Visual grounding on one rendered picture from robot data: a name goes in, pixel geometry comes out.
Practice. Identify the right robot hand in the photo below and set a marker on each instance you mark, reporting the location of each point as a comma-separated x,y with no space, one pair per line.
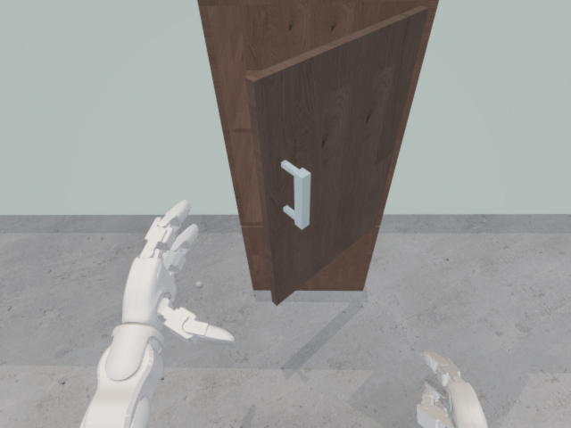
458,405

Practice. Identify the left robot forearm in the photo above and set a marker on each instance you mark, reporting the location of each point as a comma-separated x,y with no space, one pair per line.
127,374

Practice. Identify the cupboard door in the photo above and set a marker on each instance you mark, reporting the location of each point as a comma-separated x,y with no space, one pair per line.
335,111

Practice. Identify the handle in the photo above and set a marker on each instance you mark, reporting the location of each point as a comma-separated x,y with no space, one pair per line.
301,212

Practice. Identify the left robot hand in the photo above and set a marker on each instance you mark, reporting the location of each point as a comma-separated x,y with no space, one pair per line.
152,275

